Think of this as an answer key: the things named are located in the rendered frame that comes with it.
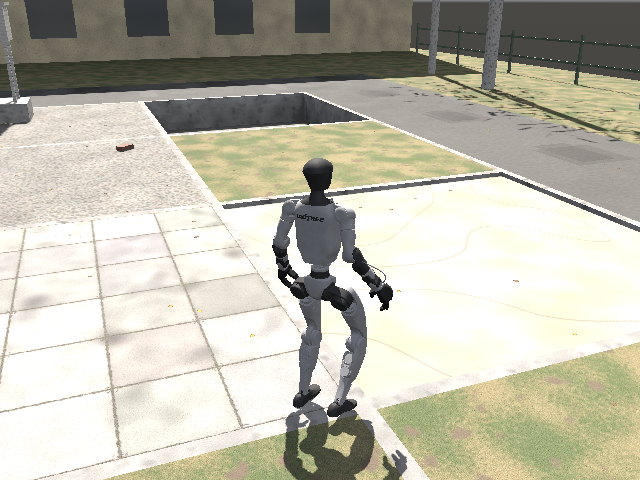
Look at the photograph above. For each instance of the right robot hand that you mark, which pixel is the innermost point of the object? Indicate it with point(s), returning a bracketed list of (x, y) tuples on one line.
[(384, 295)]

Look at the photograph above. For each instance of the left robot upper arm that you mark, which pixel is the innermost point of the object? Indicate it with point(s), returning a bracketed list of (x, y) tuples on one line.
[(281, 240)]

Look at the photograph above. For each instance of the left robot hand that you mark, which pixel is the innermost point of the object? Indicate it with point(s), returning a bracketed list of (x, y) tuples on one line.
[(283, 274)]

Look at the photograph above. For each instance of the right robot upper arm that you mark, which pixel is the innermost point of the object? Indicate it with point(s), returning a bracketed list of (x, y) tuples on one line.
[(345, 215)]

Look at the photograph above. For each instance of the robot left foot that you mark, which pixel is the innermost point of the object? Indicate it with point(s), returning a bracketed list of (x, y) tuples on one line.
[(300, 400)]

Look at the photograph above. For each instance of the robot right foot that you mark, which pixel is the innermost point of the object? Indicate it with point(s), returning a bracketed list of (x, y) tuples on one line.
[(334, 410)]

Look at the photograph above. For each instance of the robot left forearm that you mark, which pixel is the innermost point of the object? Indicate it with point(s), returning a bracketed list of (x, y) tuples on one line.
[(281, 257)]

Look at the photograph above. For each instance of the robot foot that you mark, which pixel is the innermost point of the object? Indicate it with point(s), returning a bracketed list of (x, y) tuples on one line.
[(300, 400), (334, 410)]

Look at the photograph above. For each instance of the robot right forearm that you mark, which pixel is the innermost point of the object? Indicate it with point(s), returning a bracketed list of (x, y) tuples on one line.
[(368, 275)]

